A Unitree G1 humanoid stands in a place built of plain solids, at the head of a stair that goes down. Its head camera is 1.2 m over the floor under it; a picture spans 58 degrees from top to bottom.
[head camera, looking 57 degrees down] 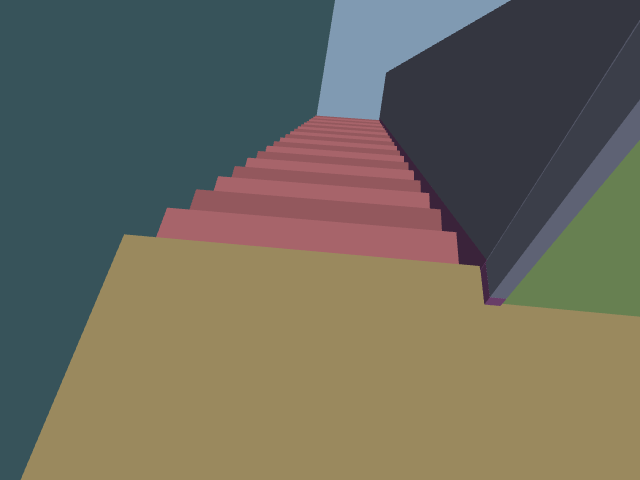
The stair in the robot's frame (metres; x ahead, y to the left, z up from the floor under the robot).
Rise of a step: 0.21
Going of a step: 0.27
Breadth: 1.17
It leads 6 degrees to the right of straight ahead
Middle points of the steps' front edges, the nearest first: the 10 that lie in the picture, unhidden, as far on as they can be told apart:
0.74 0.07 0.00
1.01 0.04 -0.21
1.28 0.02 -0.42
1.55 -0.01 -0.63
1.83 -0.04 -0.84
2.10 -0.07 -1.05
2.37 -0.10 -1.26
2.64 -0.13 -1.47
2.91 -0.15 -1.68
3.18 -0.18 -1.89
